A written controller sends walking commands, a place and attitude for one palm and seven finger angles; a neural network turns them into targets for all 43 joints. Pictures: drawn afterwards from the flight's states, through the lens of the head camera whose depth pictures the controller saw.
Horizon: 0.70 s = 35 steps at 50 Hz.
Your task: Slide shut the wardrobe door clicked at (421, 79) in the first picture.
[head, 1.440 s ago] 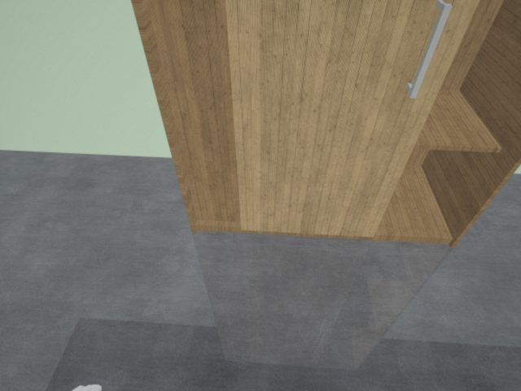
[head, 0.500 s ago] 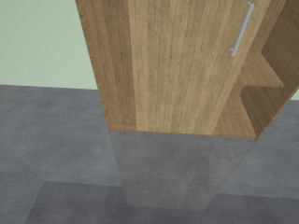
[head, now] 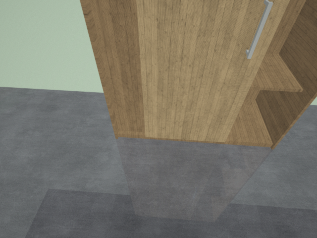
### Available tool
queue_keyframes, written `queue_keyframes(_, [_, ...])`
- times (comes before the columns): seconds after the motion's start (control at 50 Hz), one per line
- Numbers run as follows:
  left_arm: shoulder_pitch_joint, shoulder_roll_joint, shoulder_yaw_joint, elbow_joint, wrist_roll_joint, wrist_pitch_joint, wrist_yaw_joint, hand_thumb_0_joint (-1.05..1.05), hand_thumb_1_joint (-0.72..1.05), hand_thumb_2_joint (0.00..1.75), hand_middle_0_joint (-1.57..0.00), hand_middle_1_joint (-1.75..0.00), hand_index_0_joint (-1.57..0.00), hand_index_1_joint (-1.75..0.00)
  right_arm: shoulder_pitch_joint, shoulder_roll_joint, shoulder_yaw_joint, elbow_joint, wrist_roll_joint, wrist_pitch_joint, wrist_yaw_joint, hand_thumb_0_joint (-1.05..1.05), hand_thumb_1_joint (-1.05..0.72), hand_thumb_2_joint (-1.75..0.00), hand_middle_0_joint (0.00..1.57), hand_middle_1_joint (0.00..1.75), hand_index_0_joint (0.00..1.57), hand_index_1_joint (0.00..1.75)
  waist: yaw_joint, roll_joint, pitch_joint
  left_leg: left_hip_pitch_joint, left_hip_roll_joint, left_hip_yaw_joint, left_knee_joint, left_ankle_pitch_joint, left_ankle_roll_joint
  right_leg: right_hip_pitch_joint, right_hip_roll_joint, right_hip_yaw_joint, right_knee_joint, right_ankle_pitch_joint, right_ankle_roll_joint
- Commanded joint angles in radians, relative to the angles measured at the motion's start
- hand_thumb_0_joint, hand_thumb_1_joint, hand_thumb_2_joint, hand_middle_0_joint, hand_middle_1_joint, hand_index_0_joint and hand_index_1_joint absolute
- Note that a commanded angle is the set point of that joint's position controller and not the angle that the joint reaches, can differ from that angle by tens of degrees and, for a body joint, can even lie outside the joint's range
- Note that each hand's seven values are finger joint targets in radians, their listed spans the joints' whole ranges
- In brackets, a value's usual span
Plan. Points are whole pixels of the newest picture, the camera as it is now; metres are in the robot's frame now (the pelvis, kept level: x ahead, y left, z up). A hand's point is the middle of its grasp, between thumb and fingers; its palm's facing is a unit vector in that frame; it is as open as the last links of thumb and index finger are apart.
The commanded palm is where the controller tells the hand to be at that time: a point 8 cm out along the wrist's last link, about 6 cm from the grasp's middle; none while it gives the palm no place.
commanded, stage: walk to a spot facing it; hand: left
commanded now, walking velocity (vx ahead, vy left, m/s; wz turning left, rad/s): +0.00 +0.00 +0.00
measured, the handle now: (257, 31) +0.91 -0.37 +0.13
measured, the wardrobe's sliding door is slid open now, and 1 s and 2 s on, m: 0.37 0.37 0.37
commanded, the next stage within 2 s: none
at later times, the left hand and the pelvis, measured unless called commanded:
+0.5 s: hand out of the picture +0.07 +0.19 -0.18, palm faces -0.14 -0.95 -0.26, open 7.3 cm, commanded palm none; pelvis -0.01 -0.01 -0.03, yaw -10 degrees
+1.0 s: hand out of the picture +0.12 +0.21 -0.18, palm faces -0.33 -0.91 -0.25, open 7.3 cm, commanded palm none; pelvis -0.03 +0.02 -0.01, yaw -25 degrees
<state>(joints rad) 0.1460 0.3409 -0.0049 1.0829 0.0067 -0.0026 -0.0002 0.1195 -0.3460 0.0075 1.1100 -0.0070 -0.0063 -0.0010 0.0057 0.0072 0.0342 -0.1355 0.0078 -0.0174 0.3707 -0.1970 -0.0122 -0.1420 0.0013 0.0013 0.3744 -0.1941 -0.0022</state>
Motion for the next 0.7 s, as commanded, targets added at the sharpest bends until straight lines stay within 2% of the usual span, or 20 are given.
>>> queue_keyframes(0.0, [-0.048,0.209,0.042,-0.063,0.003,-0.028,0.013,0.0,0.9,0.9,-0.2,-0.3,-0.2,-0.3,-0.05,-0.202,-0.044,-0.065,-0.001,-0.028,-0.012,0.0,-0.9,-0.9,0.2,0.3,0.2,0.3,-0.005,-0.009,-0.061,0.008,0.107,-0.091,-0.062,0.131,0.035,0.003,-0.123,0.104,-0.063,0.111,-0.029])
queue_keyframes(0.08, [-0.05,0.21,0.043,-0.062,0.004,-0.027,0.013,0.0,0.9,0.9,-0.2,-0.3,-0.2,-0.3,-0.047,-0.202,-0.043,-0.064,0.0,-0.027,-0.012,0.0,-0.9,-0.9,0.2,0.3,0.2,0.3,-0.005,-0.011,-0.057,0.006,0.109,-0.09,-0.068,0.123,0.035,0.006,-0.122,0.1,-0.068,0.101,-0.026])
queue_keyframes(0.12, [-0.054,0.208,0.046,-0.071,0.005,-0.021,0.01,0.0,0.9,0.9,-0.2,-0.3,-0.2,-0.3,-0.043,-0.2,-0.047,-0.068,-0.003,-0.025,-0.016,0.0,-0.9,-0.9,0.2,0.3,0.2,0.3,-0.008,-0.009,-0.036,0.015,0.112,-0.072,-0.05,0.112,0.032,-0.03,-0.114,0.121,-0.061,0.115,-0.031])
queue_keyframes(0.18, [0.004,0.101,0.034,-0.083,0.005,0.015,0.015,0.0,0.9,0.9,-0.2,-0.3,-0.2,-0.3,0.029,-0.079,-0.033,-0.078,-0.004,-0.003,-0.021,0.0,-0.9,-0.9,0.2,0.3,0.2,0.3,-0.013,-0.022,-0.037,0.0,0.117,-0.021,0.01,0.091,0.013,-0.077,-0.109,0.143,0.0,0.159,-0.019])
queue_keyframes(0.22, [0.022,0.103,0.043,-0.111,0.008,0.029,0.013,0.0,0.9,0.9,-0.2,-0.3,-0.2,-0.3,0.042,-0.086,-0.045,-0.105,-0.006,0.007,-0.026,0.0,-0.9,-0.9,0.2,0.3,0.2,0.3,-0.014,-0.023,-0.017,-0.014,0.127,-0.007,0.035,0.053,0.015,-0.132,-0.095,0.159,0.039,0.155,-0.021])
queue_keyframes(0.28, [0.035,0.101,0.058,-0.158,0.012,0.038,0.007,0.0,0.9,0.9,-0.2,-0.3,-0.2,-0.3,0.05,-0.092,-0.064,-0.149,-0.006,0.013,-0.03,0.0,-0.9,-0.9,0.2,0.3,0.2,0.3,-0.017,0.0,-0.033,-0.03,0.15,-0.006,0.067,0.008,0.027,-0.185,-0.072,0.175,0.105,0.144,-0.026])
queue_keyframes(0.36, [0.068,0.066,0.068,-0.201,0.013,0.041,-0.003,0.0,0.9,0.9,-0.2,-0.3,-0.2,-0.3,0.036,-0.105,-0.087,-0.198,-0.007,0.014,-0.031,0.0,-0.9,-0.9,0.2,0.3,0.2,0.3,-0.004,0.081,-0.054,-0.058,0.236,-0.053,0.043,-0.03,0.072,-0.237,-0.007,0.121,0.275,0.083,-0.009])
queue_keyframes(0.38, [0.085,0.052,0.071,-0.205,0.012,0.043,-0.006,0.0,0.9,0.9,-0.2,-0.3,-0.2,-0.3,0.023,-0.108,-0.093,-0.209,-0.007,0.012,-0.031,0.0,-0.9,-0.9,0.2,0.3,0.2,0.3,0.005,0.123,-0.057,-0.082,0.276,-0.067,0.032,0.0,0.094,-0.23,0.008,0.087,0.354,0.029,-0.002])
queue_keyframes(0.4, [0.095,0.038,0.074,-0.213,0.012,0.045,-0.009,0.0,0.9,0.9,-0.2,-0.3,-0.2,-0.3,0.014,-0.109,-0.097,-0.217,-0.008,0.008,-0.03,0.0,-0.9,-0.9,0.2,0.3,0.2,0.3,0.011,0.174,-0.053,-0.102,0.317,-0.079,0.017,0.06,0.123,-0.223,0.018,0.043,0.434,-0.124,0.008])
queue_keyframes(0.42, [0.111,0.024,0.078,-0.216,0.012,0.047,-0.011,0.0,0.9,0.9,-0.2,-0.3,-0.2,-0.3,-0.004,-0.105,-0.099,-0.226,-0.009,0.007,-0.028,0.0,-0.9,-0.9,0.2,0.3,0.2,0.3,0.023,0.193,-0.045,-0.128,0.343,-0.065,0.024,0.108,0.144,-0.205,0.007,0.007,0.473,-0.222,0.017])
queue_keyframes(0.44, [0.131,0.019,0.083,-0.221,0.012,0.046,-0.013,0.0,0.9,0.9,-0.2,-0.3,-0.2,-0.3,-0.017,-0.1,-0.1,-0.239,-0.01,0.008,-0.028,0.0,-0.9,-0.9,0.2,0.3,0.2,0.3,0.034,0.177,-0.044,-0.153,0.345,-0.042,0.066,0.141,0.144,-0.173,-0.012,0.005,0.453,-0.241,0.015])
queue_keyframes(0.46, [0.169,0.015,0.089,-0.213,0.013,0.042,-0.014,0.0,0.9,0.9,-0.2,-0.3,-0.2,-0.3,-0.033,-0.093,-0.102,-0.246,-0.013,0.011,-0.028,0.0,-0.9,-0.9,0.2,0.3,0.2,0.3,0.059,0.14,-0.025,-0.204,0.316,0.012,0.165,0.141,0.111,-0.11,-0.022,0.004,0.357,-0.181,0.009])
queue_keyframes(0.48, [0.223,0.054,0.1,-0.204,0.019,0.027,-0.01,0.0,0.9,0.9,-0.2,-0.3,-0.2,-0.3,-0.025,-0.062,-0.1,-0.254,-0.01,0.021,-0.025,0.0,-0.9,-0.9,0.2,0.3,0.2,0.3,0.081,-0.039,-0.029,-0.278,0.206,0.106,0.419,0.034,0.028,-0.041,-0.088,0.143,0.138,0.044,-0.024])
queue_keyframes(0.5, [0.239,0.169,0.121,-0.21,0.029,0.01,0.007,0.0,0.9,0.9,-0.2,-0.3,-0.2,-0.3,-0.004,0.032,-0.085,-0.289,-0.003,0.023,-0.019,0.0,-0.9,-0.9,0.2,0.3,0.2,0.3,0.063,-0.383,-0.025,-0.505,0.023,0.148,0.709,-0.377,-0.052,-0.005,-0.35,0.59,-0.05,0.282,-0.125])
queue_keyframes(0.52, [0.259,0.15,0.12,-0.211,0.012,0.013,0.02,0.0,0.9,0.9,-0.2,-0.3,-0.2,-0.3,-0.04,-0.012,-0.088,-0.292,-0.003,0.034,-0.028,0.0,-0.9,-0.9,0.2,0.3,0.2,0.3,0.09,-0.306,-0.045,-0.439,0.03,-0.025,0.783,-0.381,-0.035,-0.087,-0.339,0.636,-0.131,0.197,-0.144])
queue_keyframes(0.54, [0.188,0.131,0.117,-0.222,0.013,0.019,0.024,0.0,0.9,0.9,-0.2,-0.3,-0.2,-0.3,-0.043,-0.005,-0.094,-0.281,0.0,0.033,-0.027,0.0,-0.9,-0.9,0.2,0.3,0.2,0.3,0.048,-0.217,-0.01,-0.463,0.047,-0.039,0.824,-0.318,-0.032,-0.098,-0.311,0.606,-0.11,0.118,-0.168])
queue_keyframes(0.56, [0.13,0.098,0.111,-0.238,0.012,0.019,0.022,0.0,0.9,0.9,-0.2,-0.3,-0.2,-0.3,-0.017,-0.005,-0.094,-0.266,-0.005,0.029,-0.024,0.0,-0.9,-0.9,0.2,0.3,0.2,0.3,0.019,-0.138,-0.018,-0.453,0.066,-0.048,0.814,-0.241,-0.035,-0.084,-0.267,0.51,-0.074,0.106,-0.18])
queue_keyframes(0.58, [0.109,0.078,0.107,-0.249,0.011,0.015,0.02,0.0,0.9,0.9,-0.2,-0.3,-0.2,-0.3,-0.002,0.005,-0.093,-0.256,-0.008,0.027,-0.021,0.0,-0.9,-0.9,0.2,0.3,0.2,0.3,0.008,-0.112,-0.041,-0.424,0.067,-0.031,0.788,-0.202,-0.043,-0.083,-0.233,0.454,-0.058,0.132,-0.179])
queue_keyframes(0.62, [0.119,0.069,0.106,-0.245,0.012,0.012,0.018,0.0,0.9,0.9,-0.2,-0.3,-0.2,-0.3,0.008,0.02,-0.091,-0.25,-0.009,0.03,-0.022,0.0,-0.9,-0.9,0.2,0.3,0.2,0.3,0.009,-0.12,-0.07,-0.384,0.052,-0.012,0.736,-0.182,-0.051,-0.079,-0.201,0.411,-0.047,0.152,-0.171])
queue_keyframes(0.68, [0.152,0.07,0.114,-0.235,0.013,0.015,0.016,0.0,0.9,0.9,-0.2,-0.3,-0.2,-0.3,0.001,0.035,-0.091,-0.254,-0.008,0.032,-0.023,0.0,-0.9,-0.9,0.2,0.3,0.2,0.3,0.024,-0.109,-0.092,-0.378,0.032,-0.001,0.657,-0.18,-0.054,-0.022,-0.175,0.413,-0.044,0.169,-0.166])
